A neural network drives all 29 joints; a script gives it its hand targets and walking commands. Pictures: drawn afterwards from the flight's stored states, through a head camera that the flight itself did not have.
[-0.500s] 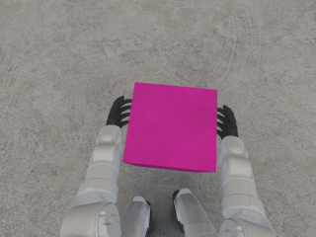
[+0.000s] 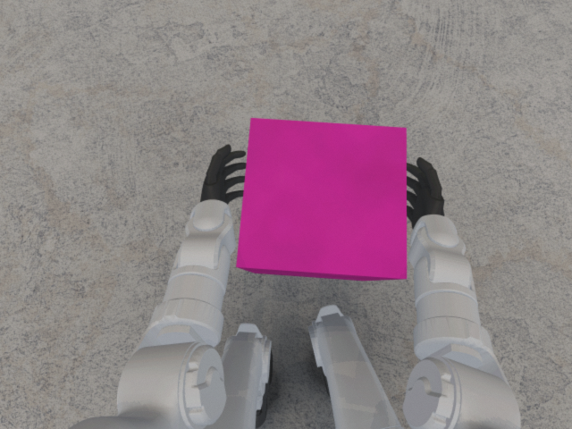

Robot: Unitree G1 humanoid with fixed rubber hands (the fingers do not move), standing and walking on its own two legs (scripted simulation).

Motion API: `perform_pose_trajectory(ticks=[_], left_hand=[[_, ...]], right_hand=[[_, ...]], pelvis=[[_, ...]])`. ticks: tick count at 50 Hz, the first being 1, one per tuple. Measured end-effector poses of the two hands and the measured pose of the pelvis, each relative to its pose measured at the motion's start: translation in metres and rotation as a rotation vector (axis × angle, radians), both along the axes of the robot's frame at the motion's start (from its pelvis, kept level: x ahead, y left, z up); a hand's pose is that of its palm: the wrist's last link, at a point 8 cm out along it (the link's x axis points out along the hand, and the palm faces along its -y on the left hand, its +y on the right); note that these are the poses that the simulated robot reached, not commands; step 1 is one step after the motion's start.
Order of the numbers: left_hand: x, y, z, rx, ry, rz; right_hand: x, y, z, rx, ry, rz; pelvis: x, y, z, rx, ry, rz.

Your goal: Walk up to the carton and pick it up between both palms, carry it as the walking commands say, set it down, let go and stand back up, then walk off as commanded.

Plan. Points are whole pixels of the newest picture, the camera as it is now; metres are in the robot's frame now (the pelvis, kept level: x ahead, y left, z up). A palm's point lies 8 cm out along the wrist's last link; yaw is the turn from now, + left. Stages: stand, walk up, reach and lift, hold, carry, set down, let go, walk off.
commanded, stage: set down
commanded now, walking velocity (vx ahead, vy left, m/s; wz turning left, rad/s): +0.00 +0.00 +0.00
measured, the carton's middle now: (316, 213) +0.41 -0.08 -0.15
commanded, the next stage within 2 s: none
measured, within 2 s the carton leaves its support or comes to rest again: neither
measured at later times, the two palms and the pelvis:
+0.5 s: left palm (231, 198) +0.46 +0.05 -0.16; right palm (408, 211) +0.40 -0.24 -0.16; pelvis -0.02 -0.02 -0.08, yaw +1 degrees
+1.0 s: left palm (238, 203) +0.48 +0.05 -0.25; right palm (391, 211) +0.42 -0.24 -0.25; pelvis -0.03 -0.01 -0.15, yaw +1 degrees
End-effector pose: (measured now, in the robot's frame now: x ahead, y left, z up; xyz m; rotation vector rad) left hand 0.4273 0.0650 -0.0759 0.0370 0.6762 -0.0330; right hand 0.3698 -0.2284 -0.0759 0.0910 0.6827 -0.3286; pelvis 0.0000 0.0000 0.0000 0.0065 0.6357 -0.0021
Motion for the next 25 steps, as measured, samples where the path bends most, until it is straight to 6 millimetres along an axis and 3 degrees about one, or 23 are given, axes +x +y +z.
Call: perform_pose_trajectory(ticks=[11, 25], left_hand=[[0.015, -0.009, -0.034, 0.014, -0.001, -0.006], [0.03, -0.011, -0.083, 0.012, 0.006, -0.005]], right_hand=[[0.014, -0.008, -0.038, 0.002, 0.003, 0.001], [0.029, -0.011, -0.085, -0.003, 0.011, 0.005]], pelvis=[[-0.013, -0.009, -0.038, 0.012, 0.028, -0.002], [-0.017, -0.016, -0.076, 0.018, 0.085, 0.001]])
